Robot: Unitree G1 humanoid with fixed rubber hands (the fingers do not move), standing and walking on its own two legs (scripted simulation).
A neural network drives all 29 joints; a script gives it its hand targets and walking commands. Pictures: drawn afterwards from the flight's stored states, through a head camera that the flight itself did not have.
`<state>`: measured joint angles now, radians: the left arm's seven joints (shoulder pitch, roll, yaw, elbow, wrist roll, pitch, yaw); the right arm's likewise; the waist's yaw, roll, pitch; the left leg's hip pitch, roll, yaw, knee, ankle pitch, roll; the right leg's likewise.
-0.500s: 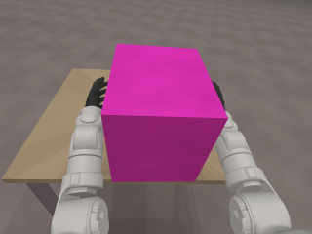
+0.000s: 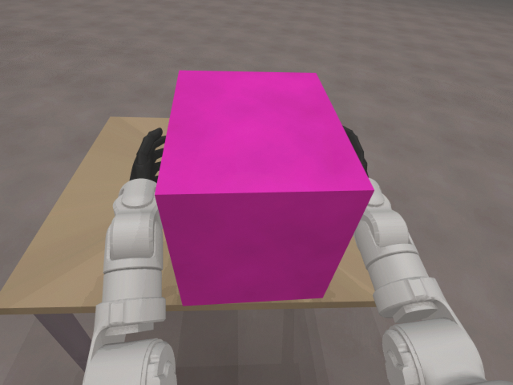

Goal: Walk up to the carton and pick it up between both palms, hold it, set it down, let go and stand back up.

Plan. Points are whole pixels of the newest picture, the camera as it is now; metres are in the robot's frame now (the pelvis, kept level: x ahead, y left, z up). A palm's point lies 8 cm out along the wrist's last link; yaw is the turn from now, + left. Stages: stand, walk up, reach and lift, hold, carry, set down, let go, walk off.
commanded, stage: reach and lift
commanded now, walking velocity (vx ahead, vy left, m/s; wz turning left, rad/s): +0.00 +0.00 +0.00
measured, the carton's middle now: (251, 185) +0.37 -0.01 +0.16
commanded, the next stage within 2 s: hold in 0.52 s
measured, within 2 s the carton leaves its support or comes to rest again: neither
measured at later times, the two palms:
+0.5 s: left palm (145, 173) +0.36 +0.15 +0.20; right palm (358, 170) +0.35 -0.17 +0.20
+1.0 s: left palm (136, 165) +0.36 +0.15 +0.21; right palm (356, 157) +0.35 -0.16 +0.22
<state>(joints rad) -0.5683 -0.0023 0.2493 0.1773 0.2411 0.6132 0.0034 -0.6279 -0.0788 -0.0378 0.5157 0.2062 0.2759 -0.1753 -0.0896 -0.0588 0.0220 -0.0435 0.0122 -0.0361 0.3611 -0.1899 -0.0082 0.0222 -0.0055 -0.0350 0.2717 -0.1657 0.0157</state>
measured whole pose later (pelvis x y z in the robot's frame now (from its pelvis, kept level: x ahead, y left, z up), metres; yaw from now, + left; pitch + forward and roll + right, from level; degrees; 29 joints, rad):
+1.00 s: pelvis -0.01 +0.00 +0.00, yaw +0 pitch -8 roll -1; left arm -0.67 0.01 0.29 0.21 0.25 0.72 -0.01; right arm -0.74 -0.09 -0.06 0.56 0.23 0.39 -0.18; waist -0.08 -0.05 -0.02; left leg -0.05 0.01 -0.03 0.35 -0.17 -0.01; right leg 0.01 0.00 -0.03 0.27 -0.15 0.01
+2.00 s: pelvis -0.01 +0.00 +0.00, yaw +0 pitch -8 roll -1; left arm -0.64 0.00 0.30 0.14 0.26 0.75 -0.03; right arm -0.73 -0.09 -0.05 0.50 0.23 0.42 -0.19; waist -0.08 -0.05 -0.01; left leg -0.03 0.02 -0.03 0.35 -0.18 -0.01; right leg 0.02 0.00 -0.03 0.28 -0.16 0.01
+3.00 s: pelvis -0.01 +0.00 +0.00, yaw +0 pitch -8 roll -1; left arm -0.64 0.01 0.30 0.14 0.26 0.75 -0.03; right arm -0.73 -0.09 -0.05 0.51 0.23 0.41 -0.19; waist -0.08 -0.05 -0.01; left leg -0.04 0.01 -0.03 0.35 -0.17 -0.01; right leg 0.01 0.00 -0.03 0.28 -0.16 0.01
